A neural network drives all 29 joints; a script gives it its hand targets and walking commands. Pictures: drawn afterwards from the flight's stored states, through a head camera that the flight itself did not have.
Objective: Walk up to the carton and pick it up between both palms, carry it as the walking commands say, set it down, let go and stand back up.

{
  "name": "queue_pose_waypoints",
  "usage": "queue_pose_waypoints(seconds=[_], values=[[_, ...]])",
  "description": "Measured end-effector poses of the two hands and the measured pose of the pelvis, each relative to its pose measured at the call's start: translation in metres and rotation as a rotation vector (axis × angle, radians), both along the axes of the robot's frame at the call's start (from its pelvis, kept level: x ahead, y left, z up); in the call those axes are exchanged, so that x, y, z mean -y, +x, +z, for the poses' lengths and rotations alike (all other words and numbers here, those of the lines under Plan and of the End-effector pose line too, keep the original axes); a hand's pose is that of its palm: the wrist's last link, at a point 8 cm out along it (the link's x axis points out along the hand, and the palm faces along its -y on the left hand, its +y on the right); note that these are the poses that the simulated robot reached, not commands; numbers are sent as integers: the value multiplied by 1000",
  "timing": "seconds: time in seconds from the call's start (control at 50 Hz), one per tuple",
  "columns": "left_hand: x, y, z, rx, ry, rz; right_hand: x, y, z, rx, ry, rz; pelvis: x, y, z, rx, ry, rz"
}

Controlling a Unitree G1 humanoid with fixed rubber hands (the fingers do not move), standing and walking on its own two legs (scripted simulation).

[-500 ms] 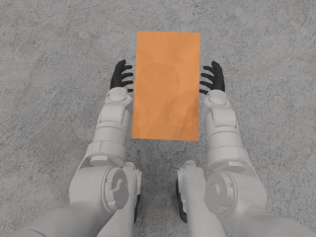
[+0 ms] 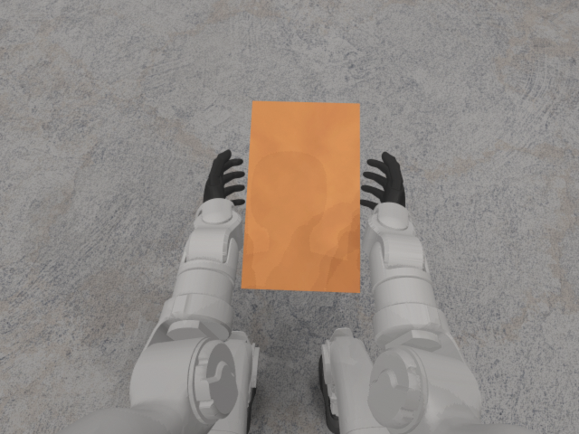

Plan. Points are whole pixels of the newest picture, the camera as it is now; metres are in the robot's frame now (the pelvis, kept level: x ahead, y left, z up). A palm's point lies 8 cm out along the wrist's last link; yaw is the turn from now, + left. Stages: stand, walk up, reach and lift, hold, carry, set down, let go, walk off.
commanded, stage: reach and lift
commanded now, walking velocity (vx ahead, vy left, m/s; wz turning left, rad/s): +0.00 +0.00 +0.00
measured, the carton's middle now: (302, 202) +0.45 -0.02 -0.11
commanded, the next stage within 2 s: none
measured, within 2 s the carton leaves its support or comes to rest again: neither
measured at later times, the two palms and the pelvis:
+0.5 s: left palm (205, 194) +0.39 +0.11 +0.04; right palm (410, 199) +0.38 -0.14 +0.05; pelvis +0.02 +0.00 +0.07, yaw +0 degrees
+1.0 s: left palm (187, 177) +0.38 +0.11 +0.11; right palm (437, 180) +0.37 -0.14 +0.12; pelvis +0.04 +0.01 +0.11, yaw -1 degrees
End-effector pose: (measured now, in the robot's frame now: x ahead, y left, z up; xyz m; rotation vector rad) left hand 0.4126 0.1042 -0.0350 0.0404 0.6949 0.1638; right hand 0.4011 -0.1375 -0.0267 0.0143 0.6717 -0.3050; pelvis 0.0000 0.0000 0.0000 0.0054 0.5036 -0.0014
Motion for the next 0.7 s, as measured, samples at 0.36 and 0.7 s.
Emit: queue_pose_waypoints(seconds=[0.36,0.7], values=[[0,-14,51,-4,-9,-14,2,-16,51,1,14,-3,2,13,49,93,-2,-1],[-3,-26,100,-6,-29,-40,5,-22,100,3,19,55,-2,24,88,208,-1,-9]])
